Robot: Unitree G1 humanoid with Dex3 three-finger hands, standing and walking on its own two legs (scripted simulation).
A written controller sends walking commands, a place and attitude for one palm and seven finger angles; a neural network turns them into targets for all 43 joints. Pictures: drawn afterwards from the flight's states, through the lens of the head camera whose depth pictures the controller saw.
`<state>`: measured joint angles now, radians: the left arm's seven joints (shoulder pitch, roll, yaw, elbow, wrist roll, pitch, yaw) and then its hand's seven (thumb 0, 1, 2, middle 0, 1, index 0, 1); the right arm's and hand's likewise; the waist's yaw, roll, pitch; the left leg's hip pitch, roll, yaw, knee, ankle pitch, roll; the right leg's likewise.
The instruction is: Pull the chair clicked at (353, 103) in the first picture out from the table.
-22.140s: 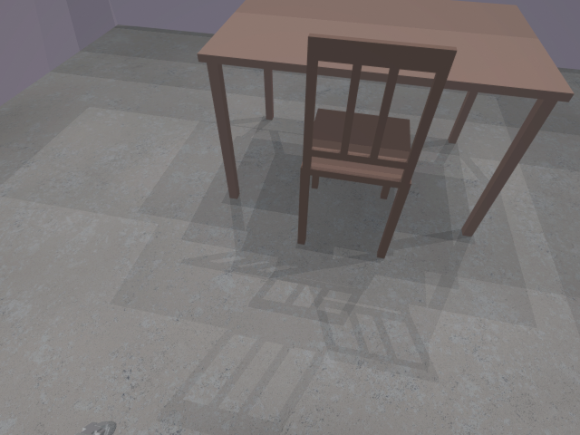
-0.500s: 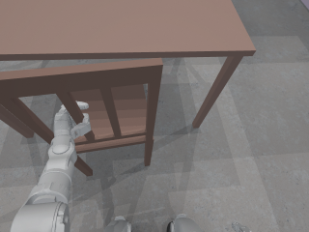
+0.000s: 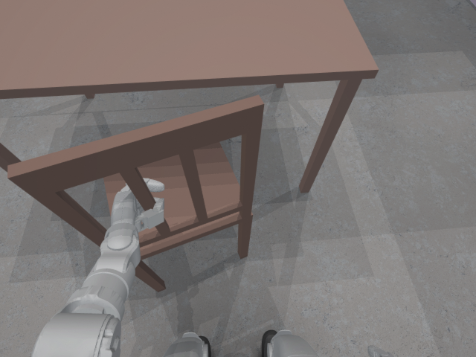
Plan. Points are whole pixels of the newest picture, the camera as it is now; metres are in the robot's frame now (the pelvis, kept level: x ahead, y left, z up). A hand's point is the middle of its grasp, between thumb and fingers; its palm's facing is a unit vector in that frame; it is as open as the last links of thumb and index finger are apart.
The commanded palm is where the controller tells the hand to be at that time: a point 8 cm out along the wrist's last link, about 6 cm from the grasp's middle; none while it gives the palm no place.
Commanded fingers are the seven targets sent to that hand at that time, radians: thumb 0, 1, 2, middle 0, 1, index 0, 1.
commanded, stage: step backward, pulling the chair out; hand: left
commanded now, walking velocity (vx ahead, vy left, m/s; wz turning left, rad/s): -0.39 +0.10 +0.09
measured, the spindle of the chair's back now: (149, 204) +0.40 +0.18 -0.08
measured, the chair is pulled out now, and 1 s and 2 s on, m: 0.13 0.20 0.33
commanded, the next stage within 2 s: none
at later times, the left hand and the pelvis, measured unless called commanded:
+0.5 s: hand (158, 243) +0.31 +0.14 -0.06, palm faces +0.09 -0.98 -0.19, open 5.5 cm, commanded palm +0.32 +0.20 -0.06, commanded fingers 0.00 0.90 0.90 -0.50 -1.45 -0.50 -1.45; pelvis -0.04 +0.00 +0.00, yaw +1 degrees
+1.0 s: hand (159, 245) +0.31 +0.14 -0.06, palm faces +0.11 -0.98 -0.19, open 5.5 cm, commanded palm +0.31 +0.20 -0.06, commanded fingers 0.00 0.90 0.90 -0.50 -1.45 -0.50 -1.45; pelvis -0.05 -0.01 +0.00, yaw +2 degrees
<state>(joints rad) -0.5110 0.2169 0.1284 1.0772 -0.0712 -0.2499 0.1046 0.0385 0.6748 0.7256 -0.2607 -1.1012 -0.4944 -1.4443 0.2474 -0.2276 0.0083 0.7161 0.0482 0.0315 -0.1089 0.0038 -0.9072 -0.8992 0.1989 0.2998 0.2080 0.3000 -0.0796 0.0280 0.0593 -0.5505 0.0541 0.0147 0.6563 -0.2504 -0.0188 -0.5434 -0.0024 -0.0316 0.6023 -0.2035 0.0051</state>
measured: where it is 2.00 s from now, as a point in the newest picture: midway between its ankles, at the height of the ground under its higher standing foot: outside the picture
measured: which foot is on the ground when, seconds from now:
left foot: down 0.00-0.90, up 0.92-1.00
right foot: down 0.00-1.00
